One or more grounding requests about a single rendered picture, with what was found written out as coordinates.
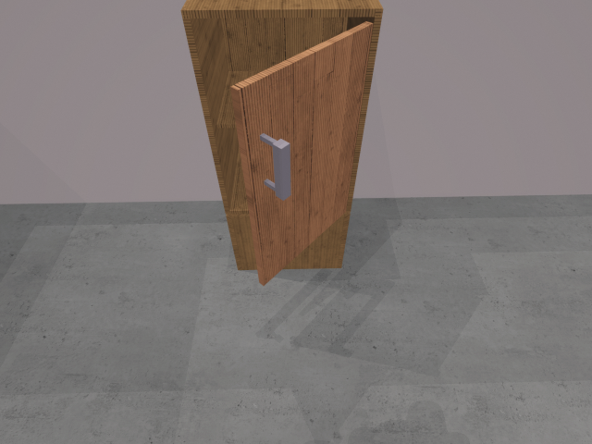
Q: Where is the handle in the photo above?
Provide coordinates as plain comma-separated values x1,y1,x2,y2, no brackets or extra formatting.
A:
260,133,291,201

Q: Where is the cupboard door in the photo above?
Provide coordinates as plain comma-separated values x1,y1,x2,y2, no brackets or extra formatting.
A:
230,21,374,286

